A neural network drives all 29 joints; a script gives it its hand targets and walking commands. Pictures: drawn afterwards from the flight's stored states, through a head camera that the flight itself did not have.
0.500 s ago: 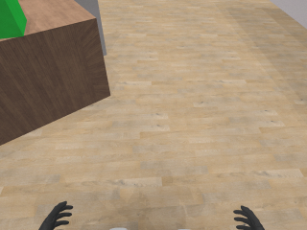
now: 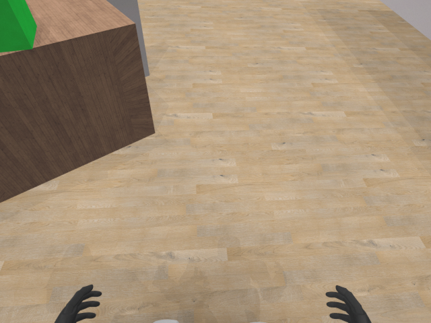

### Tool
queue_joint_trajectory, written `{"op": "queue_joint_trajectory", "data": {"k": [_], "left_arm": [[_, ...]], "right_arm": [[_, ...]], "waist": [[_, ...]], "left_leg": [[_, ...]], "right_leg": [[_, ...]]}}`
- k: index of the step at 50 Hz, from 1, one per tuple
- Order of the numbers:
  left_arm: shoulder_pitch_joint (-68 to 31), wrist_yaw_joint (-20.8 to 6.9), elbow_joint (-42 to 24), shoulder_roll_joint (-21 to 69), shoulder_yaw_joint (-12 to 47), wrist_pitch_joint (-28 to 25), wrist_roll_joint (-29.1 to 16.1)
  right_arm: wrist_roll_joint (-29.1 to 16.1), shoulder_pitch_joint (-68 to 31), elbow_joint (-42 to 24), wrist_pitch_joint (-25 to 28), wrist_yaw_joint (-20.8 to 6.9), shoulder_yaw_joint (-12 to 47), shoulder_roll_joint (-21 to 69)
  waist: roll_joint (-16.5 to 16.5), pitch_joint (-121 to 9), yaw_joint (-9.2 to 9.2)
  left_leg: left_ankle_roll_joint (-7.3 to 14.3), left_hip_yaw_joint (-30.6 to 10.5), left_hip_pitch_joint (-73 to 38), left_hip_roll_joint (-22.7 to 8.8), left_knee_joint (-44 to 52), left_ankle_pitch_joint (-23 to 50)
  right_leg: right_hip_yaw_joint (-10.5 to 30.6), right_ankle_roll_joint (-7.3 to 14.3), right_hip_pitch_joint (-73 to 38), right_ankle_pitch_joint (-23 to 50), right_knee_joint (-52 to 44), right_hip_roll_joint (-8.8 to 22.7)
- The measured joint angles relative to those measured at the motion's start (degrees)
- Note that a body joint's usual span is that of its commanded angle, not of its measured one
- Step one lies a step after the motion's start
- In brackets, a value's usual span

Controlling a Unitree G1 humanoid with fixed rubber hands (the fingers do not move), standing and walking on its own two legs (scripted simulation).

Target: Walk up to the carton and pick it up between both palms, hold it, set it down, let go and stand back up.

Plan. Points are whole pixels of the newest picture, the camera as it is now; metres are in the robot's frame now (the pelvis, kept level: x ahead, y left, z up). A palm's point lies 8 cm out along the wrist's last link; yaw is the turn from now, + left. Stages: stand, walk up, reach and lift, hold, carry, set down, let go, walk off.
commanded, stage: stand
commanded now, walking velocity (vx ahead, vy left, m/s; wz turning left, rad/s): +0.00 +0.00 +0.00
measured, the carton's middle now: out of the picture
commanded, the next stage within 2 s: walk up in 1.10 s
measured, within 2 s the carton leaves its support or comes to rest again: neither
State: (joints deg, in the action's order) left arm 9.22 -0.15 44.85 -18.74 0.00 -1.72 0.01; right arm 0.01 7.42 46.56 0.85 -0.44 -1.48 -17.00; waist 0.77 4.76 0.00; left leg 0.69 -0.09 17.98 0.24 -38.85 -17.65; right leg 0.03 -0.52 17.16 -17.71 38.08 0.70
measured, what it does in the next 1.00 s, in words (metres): stands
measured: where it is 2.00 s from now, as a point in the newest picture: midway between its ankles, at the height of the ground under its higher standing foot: outside the picture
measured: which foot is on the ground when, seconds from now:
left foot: down 0.00-1.00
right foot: down 0.00-1.00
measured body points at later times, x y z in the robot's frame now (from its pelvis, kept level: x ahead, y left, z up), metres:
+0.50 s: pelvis -0.01 +0.00 +0.00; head +0.01 +0.01 +0.45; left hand +0.13 +0.28 -0.11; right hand +0.13 -0.27 -0.10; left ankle +0.04 +0.11 -0.72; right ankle +0.03 -0.13 -0.72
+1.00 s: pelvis +0.00 +0.00 +0.00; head +0.01 +0.01 +0.45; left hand +0.13 +0.28 -0.11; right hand +0.14 -0.28 -0.10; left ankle +0.04 +0.11 -0.72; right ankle +0.03 -0.13 -0.72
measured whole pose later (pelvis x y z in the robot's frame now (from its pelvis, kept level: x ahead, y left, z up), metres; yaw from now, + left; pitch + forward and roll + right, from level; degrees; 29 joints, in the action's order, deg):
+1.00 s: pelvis +0.00 +0.00 +0.00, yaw +0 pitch -3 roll -1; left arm 8.7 -0.4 46.8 -18.8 0.0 -1.6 0.0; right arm 0.0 7.1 47.9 0.9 -0.4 -1.3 -17.1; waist 0.8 4.7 0.0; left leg 0.9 -0.1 18.0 0.2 -38.2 -16.9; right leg 0.0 -0.6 17.0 -16.8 37.1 0.7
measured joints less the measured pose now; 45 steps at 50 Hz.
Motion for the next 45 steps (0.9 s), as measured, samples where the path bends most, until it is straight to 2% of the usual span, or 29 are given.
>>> {"op": "queue_joint_trajectory", "data": {"k": [45], "left_arm": [[-0.52,-0.29,1.98,-0.02,0.00,0.13,0.00]], "right_arm": [[0.00,-0.01,1.33,0.05,0.00,0.24,-0.06]], "waist": [[0.01,-0.06,0.00]], "left_leg": [[0.17,-0.02,-0.01,-0.04,0.63,0.77]], "right_leg": [[0.00,-0.09,-0.16,0.94,-0.96,-0.04]]}}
